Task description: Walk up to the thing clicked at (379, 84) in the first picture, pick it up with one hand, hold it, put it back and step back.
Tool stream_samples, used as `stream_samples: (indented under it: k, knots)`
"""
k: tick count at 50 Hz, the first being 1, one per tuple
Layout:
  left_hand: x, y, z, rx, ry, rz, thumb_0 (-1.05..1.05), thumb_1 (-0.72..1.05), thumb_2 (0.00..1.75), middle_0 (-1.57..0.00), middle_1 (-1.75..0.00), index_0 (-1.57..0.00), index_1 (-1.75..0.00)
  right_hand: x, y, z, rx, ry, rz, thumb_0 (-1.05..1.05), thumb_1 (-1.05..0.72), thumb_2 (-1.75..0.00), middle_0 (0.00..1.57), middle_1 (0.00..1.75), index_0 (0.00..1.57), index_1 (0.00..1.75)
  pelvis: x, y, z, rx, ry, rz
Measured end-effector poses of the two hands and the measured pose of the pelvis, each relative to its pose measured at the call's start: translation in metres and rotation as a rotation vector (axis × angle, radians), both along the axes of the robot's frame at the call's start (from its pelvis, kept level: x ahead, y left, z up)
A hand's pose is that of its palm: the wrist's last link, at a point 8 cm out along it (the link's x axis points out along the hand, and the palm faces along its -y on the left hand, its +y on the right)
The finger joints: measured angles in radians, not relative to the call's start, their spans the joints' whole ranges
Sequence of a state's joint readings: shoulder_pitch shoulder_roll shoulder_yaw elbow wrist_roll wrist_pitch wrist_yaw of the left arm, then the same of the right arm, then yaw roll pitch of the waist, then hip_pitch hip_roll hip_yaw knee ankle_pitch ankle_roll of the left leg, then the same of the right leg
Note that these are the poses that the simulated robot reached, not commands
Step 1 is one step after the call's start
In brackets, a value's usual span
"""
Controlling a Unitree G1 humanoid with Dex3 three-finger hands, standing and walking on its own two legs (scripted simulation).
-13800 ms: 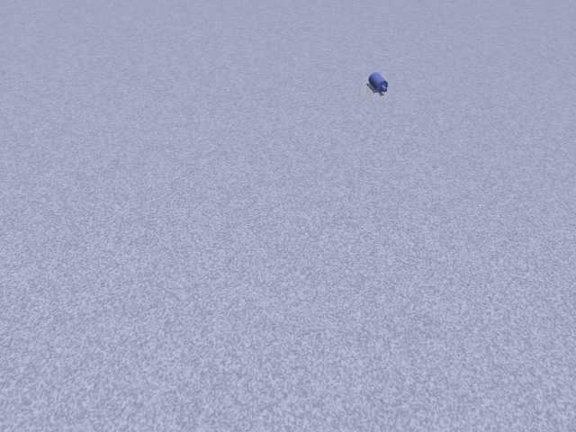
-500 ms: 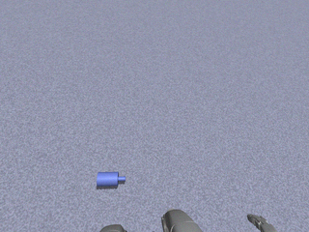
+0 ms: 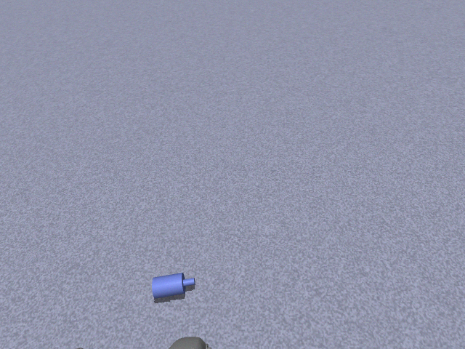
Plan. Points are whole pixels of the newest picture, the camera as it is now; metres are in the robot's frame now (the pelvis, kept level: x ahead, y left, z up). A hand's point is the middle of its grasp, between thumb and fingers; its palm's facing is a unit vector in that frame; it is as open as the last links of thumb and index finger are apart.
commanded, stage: walk up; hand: left
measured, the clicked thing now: (174, 284) +0.46 +0.27 -0.71
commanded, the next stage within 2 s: none
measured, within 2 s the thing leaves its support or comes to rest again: neither
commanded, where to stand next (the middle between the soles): +0.10 +0.03 m, yaw +4 degrees
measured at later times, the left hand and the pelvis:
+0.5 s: hand out of the picture +0.09 +0.33 -0.17, palm faces +0.01 -0.95 -0.32, open 7.4 cm; pelvis +0.02 +0.06 +0.01, yaw +1 degrees
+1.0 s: hand out of the picture +0.05 +0.29 -0.11, palm faces +0.01 -0.89 -0.45, open 7.4 cm; pelvis +0.02 +0.00 +0.02, yaw +0 degrees
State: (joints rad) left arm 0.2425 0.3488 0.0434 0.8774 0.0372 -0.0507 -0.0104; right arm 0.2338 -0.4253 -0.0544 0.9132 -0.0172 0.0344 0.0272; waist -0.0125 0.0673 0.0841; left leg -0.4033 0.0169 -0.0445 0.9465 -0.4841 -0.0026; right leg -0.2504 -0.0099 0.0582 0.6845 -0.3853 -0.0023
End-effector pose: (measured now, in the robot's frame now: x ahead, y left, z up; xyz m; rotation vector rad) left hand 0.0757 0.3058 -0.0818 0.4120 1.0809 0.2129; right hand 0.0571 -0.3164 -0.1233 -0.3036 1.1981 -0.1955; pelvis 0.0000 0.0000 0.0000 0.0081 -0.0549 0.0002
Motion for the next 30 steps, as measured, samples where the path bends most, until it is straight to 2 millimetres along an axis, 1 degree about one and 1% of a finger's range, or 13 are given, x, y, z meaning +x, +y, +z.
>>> stream_samples:
  k: [3,6,8,10,13,17,20,25,30]
  knots:
    - [-0.003,0.017,0.005,0.002,-0.019,0.019,0.01,0.90,0.90,-0.21,-0.30,-0.21,-0.30,-0.005,0.005,0.005,-0.005,0.038,0.021,0.01,-0.90,-0.89,0.20,0.30,0.21,0.30,0.004,0.009,0.003,0.000,0.005,0.012]
    - [-0.011,0.040,0.004,0.000,-0.004,0.041,0.00,0.90,0.90,-0.21,-0.30,-0.21,-0.30,0.000,0.013,0.015,-0.029,0.043,0.039,0.01,-0.90,-0.89,0.20,0.30,0.21,0.30,0.011,0.023,0.004,-0.005,0.008,0.019]
    - [-0.016,0.058,-0.003,-0.003,0.024,0.057,0.00,0.90,0.90,-0.21,-0.30,-0.21,-0.30,0.008,0.021,0.022,-0.056,0.021,0.045,0.01,-0.90,-0.89,0.20,0.30,0.21,0.30,0.016,0.035,0.002,-0.009,0.008,0.023]
    - [-0.017,0.076,-0.015,-0.002,0.063,0.073,0.00,0.90,0.90,-0.21,-0.30,-0.21,-0.30,0.014,0.029,0.028,-0.090,-0.018,0.039,0.01,-0.90,-0.89,0.20,0.30,0.21,0.30,0.020,0.046,-0.003,0.011,-0.001,0.014]
    - [-0.012,0.086,-0.025,-0.017,0.112,0.096,0.01,0.90,0.90,-0.21,-0.30,-0.20,-0.30,0.017,0.045,0.039,-0.117,-0.047,0.032,0.01,-0.90,-0.89,0.20,0.30,0.21,0.30,0.024,0.057,0.001,-0.003,-0.009,0.019]
    - [0.001,0.087,-0.031,-0.066,0.115,0.102,0.01,0.90,0.90,-0.20,-0.30,-0.20,-0.30,0.019,0.061,0.056,-0.136,-0.035,0.033,0.01,-0.90,-0.89,0.20,0.30,0.21,0.30,0.029,0.061,0.011,-0.016,-0.014,0.022]
    - [0.008,0.084,-0.037,-0.093,0.120,0.108,0.01,0.90,0.90,-0.20,-0.30,-0.20,-0.30,0.022,0.065,0.063,-0.160,-0.022,0.039,0.01,-0.90,-0.89,0.21,0.30,0.21,0.30,0.028,0.062,0.014,-0.020,-0.016,0.026]
    - [0.008,0.070,-0.048,-0.115,0.154,0.105,0.00,0.90,0.90,-0.20,-0.30,-0.20,-0.30,0.030,0.060,0.066,-0.191,-0.019,0.042,0.01,-0.90,-0.89,0.21,0.30,0.21,0.30,0.018,0.056,0.013,-0.021,-0.008,0.017]
    - [0.002,0.050,-0.052,-0.115,0.186,0.074,0.00,0.90,0.90,-0.20,-0.30,-0.20,-0.30,0.039,0.044,0.060,-0.190,-0.074,0.042,0.01,-0.90,-0.89,0.21,0.30,0.21,0.30,0.005,0.045,0.008,-0.016,0.003,-0.010]
